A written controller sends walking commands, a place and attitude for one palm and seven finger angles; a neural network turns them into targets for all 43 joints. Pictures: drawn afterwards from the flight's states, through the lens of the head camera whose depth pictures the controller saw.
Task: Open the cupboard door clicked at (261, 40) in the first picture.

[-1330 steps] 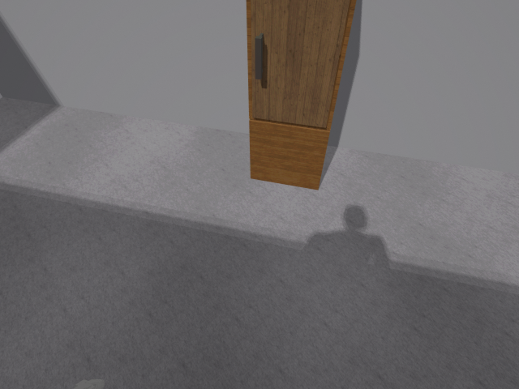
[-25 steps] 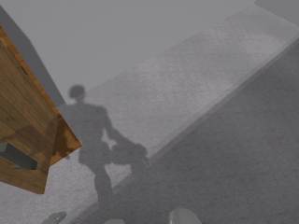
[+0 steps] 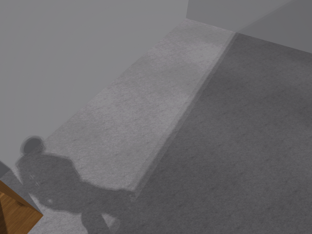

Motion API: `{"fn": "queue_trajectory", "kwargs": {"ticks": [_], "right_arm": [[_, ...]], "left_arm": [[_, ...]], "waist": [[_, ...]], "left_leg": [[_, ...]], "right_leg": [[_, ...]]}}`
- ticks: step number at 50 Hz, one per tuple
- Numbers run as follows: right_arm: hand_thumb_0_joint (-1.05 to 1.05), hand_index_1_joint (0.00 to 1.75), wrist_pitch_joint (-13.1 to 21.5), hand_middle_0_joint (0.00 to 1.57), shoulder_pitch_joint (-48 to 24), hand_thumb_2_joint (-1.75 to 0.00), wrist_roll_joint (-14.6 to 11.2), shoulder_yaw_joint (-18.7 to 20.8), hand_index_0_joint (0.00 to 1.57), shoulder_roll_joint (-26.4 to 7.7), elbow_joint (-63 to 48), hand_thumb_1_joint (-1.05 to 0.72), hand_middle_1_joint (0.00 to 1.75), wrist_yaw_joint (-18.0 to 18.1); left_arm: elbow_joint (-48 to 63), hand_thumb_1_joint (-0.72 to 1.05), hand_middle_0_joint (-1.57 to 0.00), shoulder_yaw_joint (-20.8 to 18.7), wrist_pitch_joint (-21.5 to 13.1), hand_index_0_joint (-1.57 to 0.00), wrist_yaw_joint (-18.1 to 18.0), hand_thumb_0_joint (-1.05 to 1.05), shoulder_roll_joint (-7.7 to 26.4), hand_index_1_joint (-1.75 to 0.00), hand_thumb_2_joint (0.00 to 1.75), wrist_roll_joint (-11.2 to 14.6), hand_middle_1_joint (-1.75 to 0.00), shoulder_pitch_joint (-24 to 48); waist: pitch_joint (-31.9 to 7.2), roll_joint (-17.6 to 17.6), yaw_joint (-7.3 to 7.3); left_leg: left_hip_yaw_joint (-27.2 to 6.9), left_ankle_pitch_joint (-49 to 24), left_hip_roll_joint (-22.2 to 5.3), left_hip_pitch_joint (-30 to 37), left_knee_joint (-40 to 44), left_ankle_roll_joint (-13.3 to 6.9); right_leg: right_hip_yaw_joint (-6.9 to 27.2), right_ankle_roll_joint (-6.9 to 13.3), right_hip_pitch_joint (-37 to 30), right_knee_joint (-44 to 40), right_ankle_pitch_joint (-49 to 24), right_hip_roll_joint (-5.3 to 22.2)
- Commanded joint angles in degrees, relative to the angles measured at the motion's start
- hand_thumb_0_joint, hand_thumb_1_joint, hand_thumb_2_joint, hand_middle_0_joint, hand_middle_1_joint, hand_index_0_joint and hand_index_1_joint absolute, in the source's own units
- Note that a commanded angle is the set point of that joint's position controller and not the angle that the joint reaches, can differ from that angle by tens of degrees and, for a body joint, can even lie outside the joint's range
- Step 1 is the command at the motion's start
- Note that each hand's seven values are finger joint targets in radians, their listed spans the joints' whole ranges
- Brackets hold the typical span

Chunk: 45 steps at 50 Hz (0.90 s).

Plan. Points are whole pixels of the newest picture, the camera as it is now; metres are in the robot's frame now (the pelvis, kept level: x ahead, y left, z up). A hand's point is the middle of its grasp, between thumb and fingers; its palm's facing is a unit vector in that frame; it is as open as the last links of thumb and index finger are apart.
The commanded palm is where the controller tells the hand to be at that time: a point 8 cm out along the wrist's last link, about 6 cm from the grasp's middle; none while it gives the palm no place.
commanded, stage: walk to a spot facing it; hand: left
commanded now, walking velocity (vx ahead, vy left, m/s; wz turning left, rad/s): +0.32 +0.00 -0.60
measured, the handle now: out of the picture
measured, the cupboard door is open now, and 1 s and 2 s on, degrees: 56 56 56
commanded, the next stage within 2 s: turn to face it in 1.24 s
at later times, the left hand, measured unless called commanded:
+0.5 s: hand (145, 169) +0.35 +0.05 -0.15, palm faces -0.28 -0.93 -0.22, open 7.4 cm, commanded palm none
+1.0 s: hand (152, 169) +0.36 +0.03 -0.18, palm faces -0.22 -0.97 -0.11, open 7.4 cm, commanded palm none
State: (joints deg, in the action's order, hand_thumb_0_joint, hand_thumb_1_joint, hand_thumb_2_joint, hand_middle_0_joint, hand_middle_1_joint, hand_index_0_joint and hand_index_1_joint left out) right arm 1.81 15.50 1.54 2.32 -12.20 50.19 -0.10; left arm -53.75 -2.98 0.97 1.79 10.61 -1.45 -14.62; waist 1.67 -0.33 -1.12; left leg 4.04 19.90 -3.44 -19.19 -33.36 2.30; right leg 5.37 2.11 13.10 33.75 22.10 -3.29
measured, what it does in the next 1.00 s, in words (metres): walks ahead, turning right: right foot, then left foot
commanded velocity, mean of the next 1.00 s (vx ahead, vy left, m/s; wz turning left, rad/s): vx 0.37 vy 0.00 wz -0.20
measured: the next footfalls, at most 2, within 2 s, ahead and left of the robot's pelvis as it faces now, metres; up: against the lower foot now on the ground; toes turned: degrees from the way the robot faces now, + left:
right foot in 0.40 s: +0.24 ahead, -0.18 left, +0.00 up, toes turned -22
left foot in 0.94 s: +0.55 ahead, -0.08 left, +0.00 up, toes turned -11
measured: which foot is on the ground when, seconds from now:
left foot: down 0.00-0.40, up 0.42-0.92, down 0.94-1.00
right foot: down 0.00-0.00, up 0.02-0.38, down 0.40-0.94, up 0.96-1.00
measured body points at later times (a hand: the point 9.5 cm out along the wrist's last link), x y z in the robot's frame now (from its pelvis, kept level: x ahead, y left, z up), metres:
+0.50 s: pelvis +0.18 -0.09 +0.00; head +0.22 -0.12 +0.44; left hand +0.36 +0.10 -0.14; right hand +0.04 -0.29 -0.16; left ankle +0.11 +0.09 -0.63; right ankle +0.20 -0.17 -0.73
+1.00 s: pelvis +0.41 -0.14 -0.01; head +0.45 -0.14 +0.44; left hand +0.38 +0.08 -0.17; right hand +0.47 -0.40 -0.14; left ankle +0.51 -0.08 -0.73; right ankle +0.23 -0.18 -0.66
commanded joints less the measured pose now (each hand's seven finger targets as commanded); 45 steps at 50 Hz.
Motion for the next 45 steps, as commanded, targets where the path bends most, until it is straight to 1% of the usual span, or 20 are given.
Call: {"fn": "queue_trajectory", "kwargs": {"ticks": [1, 4, 5, 7, 13, 15, 17, 18, 19, 20, 21, 22, 24, 26, 27, 32, 40, 42, 43, 45], "right_arm": [[0.00, 0.30, 1.77, 0.20, 18.92, -0.90, 1.11, 3.35, 0.20, -14.04, 1.53, -0.90, 0.30, 2.01], [0.00, 0.30, 2.46, 0.20, 9.72, -0.90, 0.67, 1.14, 0.20, -6.76, 0.04, -0.90, 0.30, 1.94], [0.00, 0.30, 2.83, 0.20, 8.88, -0.90, 0.39, 0.89, 0.20, -5.76, 0.43, -0.90, 0.30, 2.11], [0.00, 0.30, 3.22, 0.20, 11.70, -0.90, 0.31, 0.79, 0.20, -5.31, 2.39, -0.90, 0.30, 2.17], [0.00, 0.30, 2.42, 0.20, 15.35, -0.90, 0.78, 0.99, 0.20, -5.13, 6.05, -0.90, 0.30, 1.64], [0.00, 0.30, 2.14, 0.20, 15.10, -0.90, 0.84, 1.32, 0.20, -5.94, 6.66, -0.90, 0.30, 1.40], [0.00, 0.30, 1.83, 0.20, 13.06, -0.90, 0.50, 1.50, 0.20, -7.24, 6.86, -0.90, 0.30, 1.36], [0.00, 0.30, 1.81, 0.20, 10.90, -0.90, -0.04, 1.46, 0.20, -7.30, 6.51, -0.90, 0.30, 1.13], [0.00, 0.30, 1.99, 0.20, 10.57, -0.90, -1.27, 0.90, 0.20, -4.43, 5.23, -0.90, 0.30, 0.37], [0.00, 0.30, 2.01, 0.20, 7.17, -0.90, -1.89, 0.72, 0.20, -2.04, 2.14, -0.90, 0.30, 0.58], [0.00, 0.30, 1.67, 0.20, 3.28, -0.90, -1.50, 1.38, 0.20, -3.23, 2.61, -0.90, 0.30, 0.70], [0.00, 0.30, 1.56, 0.20, 0.79, -0.90, -1.19, 1.73, 0.20, -2.67, 2.90, -0.90, 0.30, 0.80], [0.00, 0.30, 0.43, 0.20, 3.41, -0.90, -0.20, 1.50, 0.20, -0.92, 5.61, -0.90, 0.30, 0.75], [0.00, 0.30, -0.61, 0.20, 7.70, -0.90, 0.15, 1.43, 0.20, 0.92, 7.85, -0.90, 0.30, 0.37], [0.00, 0.30, -0.93, 0.20, 8.21, -0.90, 0.22, 1.38, 0.20, 1.32, 8.11, -0.90, 0.30, 0.22], [0.00, 0.30, -0.63, 0.20, -0.01, -0.90, 0.13, 1.68, 0.20, 0.51, 5.10, -0.90, 0.30, -0.54], [0.00, 0.30, 0.42, 0.20, -14.64, -0.90, -0.57, 1.18, 0.20, 0.24, 1.63, -0.90, 0.30, -1.41], [0.00, 0.30, 0.61, 0.20, -14.70, -0.90, -0.55, 1.13, 0.20, 0.18, 1.86, -0.90, 0.30, -1.29], [0.00, 0.30, 0.81, 0.20, -12.14, -0.90, -0.43, 1.16, 0.20, -0.28, 2.64, -0.90, 0.30, -0.96], [0.00, 0.30, 1.34, 0.20, 1.31, -0.90, 0.05, 1.87, 0.20, -2.66, 7.20, -0.90, 0.30, 0.03]], "left_arm": [[9.69, 0.90, -0.20, -2.39, -3.20, -0.20, 0.78, 0.00, 5.31, -0.30, 0.90, -0.10, -0.30, 11.31], [6.38, 0.90, -0.20, -2.86, -2.37, -0.20, 1.83, 0.00, 4.35, -0.30, 0.90, -0.72, -0.30, 8.99], [5.52, 0.90, -0.20, -2.61, -1.93, -0.20, 2.17, 0.00, 3.25, -0.30, 0.90, -0.68, -0.30, 7.59], [5.39, 0.90, -0.20, -1.89, -1.44, -0.20, 2.29, 0.00, 1.53, -0.30, 0.90, -0.38, -0.30, 8.44], [5.93, 0.90, -0.20, -0.95, -1.43, -0.20, 2.12, 0.00, 0.29, -0.30, 0.90, -0.23, -0.30, 15.18], [5.61, 0.90, -0.20, -1.08, -1.87, -0.20, 1.93, 0.00, 1.41, -0.30, 0.90, -0.20, -0.30, 14.06], [2.98, 0.90, -0.20, -1.69, -2.38, -0.20, 1.64, 0.00, 3.01, -0.30, 0.90, -0.22, -0.30, 6.69], [-0.31, 0.90, -0.20, -2.58, -3.08, -0.20, 1.24, 0.00, 5.72, -0.30, 0.90, -0.33, -0.30, -3.17], [-3.16, 0.90, -0.20, -4.67, -3.68, -0.20, 0.31, 0.00, 12.56, -0.30, 0.90, -0.52, -0.30, -12.80], [-4.37, 0.90, -0.20, -5.49, -3.51, -0.20, -0.75, 0.00, 17.58, -0.30, 0.90, 0.69, -0.30, -17.44], [-4.11, 0.90, -0.20, -5.23, -3.44, -0.20, -1.41, 0.00, 16.99, -0.30, 0.90, 1.10, -0.30, -13.56], [-2.89, 0.90, -0.20, -4.08, -3.32, -0.20, -1.67, 0.00, 13.25, -0.30, 0.90, 1.21, -0.30, -8.25], [-1.51, 0.90, -0.20, -2.06, -4.00, -0.20, -1.97, 0.00, 7.33, -0.30, 0.90, 0.77, -0.30, -1.12], [-1.90, 0.90, -0.20, -1.55, -4.72, -0.20, -1.97, 0.00, 5.75, -0.30, 0.90, 0.29, -0.30, 0.77], [-2.21, 0.90, -0.20, -1.49, -5.00, -0.20, -1.91, 0.00, 5.05, -0.30, 0.90, 0.26, -0.30, 0.67], [-5.05, 0.90, -0.20, -1.13, -6.33, -0.20, -1.69, 0.00, 4.23, -0.30, 0.90, 0.62, -0.30, -4.13], [-9.51, 0.90, -0.20, -0.16, -6.53, -0.20, -2.68, 0.00, 4.70, -0.30, 0.90, 0.43, -0.30, -12.21], [-9.92, 0.90, -0.20, -0.33, -6.45, -0.20, -2.80, 0.00, 5.48, -0.30, 0.90, 0.39, -0.30, -12.14], [-10.06, 0.90, -0.20, -0.45, -6.47, -0.20, -2.83, 0.00, 5.88, -0.30, 0.90, 0.44, -0.30, -11.54], [-9.72, 0.90, -0.20, -0.58, -6.46, -0.20, -2.79, 0.00, 5.92, -0.30, 0.90, 0.61, -0.30, -9.58]], "waist": [[-0.20, 11.05, -7.19], [5.10, 8.97, -1.36], [3.96, 9.99, -0.41], [2.07, 8.08, -0.85], [4.31, 8.24, -3.10], [2.58, 8.77, -1.94], [-1.29, 8.13, 2.18], [-5.55, 3.93, 7.08], [-13.19, -9.09, 11.27], [-15.54, -17.32, 11.81], [-11.48, -12.64, 10.38], [-5.31, -8.02, 7.79], [-0.69, -4.17, 2.46], [-0.35, -4.45, -0.38], [0.09, -4.79, -1.01], [2.30, -3.43, 0.62], [5.55, -4.18, 3.60], [5.58, -3.32, 2.53], [4.20, -2.88, 0.78], [-1.55, -1.65, -5.15]], "left_leg": [[-34.28, 17.95, -27.87, 20.85, 23.84, -12.45], [-15.93, 3.53, -19.76, 11.19, 23.86, -7.48], [-9.43, -3.47, -17.76, 12.51, 22.59, -6.68], [-2.13, -14.39, -16.34, 15.49, 21.00, -7.03], [6.68, -19.60, -15.85, 14.29, 20.37, -6.99], [7.94, -25.38, -16.38, 16.43, 16.71, -6.55], [10.15, -35.67, -15.49, 14.96, 6.82, -5.29], [12.13, -36.32, -12.82, 8.44, -5.34, -3.42], [13.59, -19.39, -7.64, -7.65, -23.19, -1.25], [7.99, 15.43, -0.33, -19.76, -40.14, 0.39], [-0.45, 11.74, -3.25, -23.04, -46.58, -0.53], [-2.56, 4.93, -5.58, -23.40, -46.35, -0.55], [-2.87, -0.70, -7.75, -15.15, -38.26, -0.12], [-1.42, -2.75, -6.73, -10.65, -31.38, 0.24], [-0.99, -3.79, -6.32, -10.36, -28.82, 0.42], [-1.32, -8.90, -5.51, -17.17, -20.53, 0.48], [0.75, -8.43, -2.64, -17.79, -9.12, -1.53], [2.51, -6.41, -0.60, -12.93, -6.09, -2.64], [3.93, -6.06, 1.01, -8.00, -3.71, -3.31], [4.33, -11.08, 2.66, 12.78, 2.39, -5.40]], "right_leg": [[-2.47, 0.07, 33.39, 32.94, 9.57, 4.21], [-3.78, -1.59, 31.35, 39.51, -4.48, 9.19], [-4.84, -2.03, 30.39, 37.35, -6.64, 9.75], [-6.65, -2.46, 29.53, 32.34, -8.30, 9.81], [-13.08, -1.49, 20.67, 10.72, -9.68, 7.92], [-14.45, -0.20, 15.98, 6.20, -8.19, 6.17], [-16.52, 1.65, 3.51, 2.38, -7.83, 3.43], [-15.91, 3.03, -11.47, -0.89, -9.35, 2.46], [0.36, 7.23, -29.96, -5.43, -2.26, 15.16], [25.97, 12.81, -33.93, -15.09, -10.58, 29.15], [24.13, 13.04, -27.31, -17.07, -9.72, 28.85], [17.99, 11.54, -18.97, -17.61, -10.62, 26.17], [6.92, 8.79, -4.14, -20.23, -12.90, 21.54], [1.09, 8.13, 0.28, -21.86, -13.37, 18.13], [0.25, 8.24, 0.60, -22.67, -12.43, 17.24], [0.96, 9.33, -6.74, -24.30, -16.22, 17.09], [0.13, 8.01, -16.64, -20.19, -37.40, 18.40], [-1.39, 7.75, -16.22, -17.56, -44.25, 18.45], [-2.81, 7.20, -15.83, -13.87, -50.56, 17.83], [-6.27, 4.21, -6.78, 1.63, -52.81, 14.25]]}}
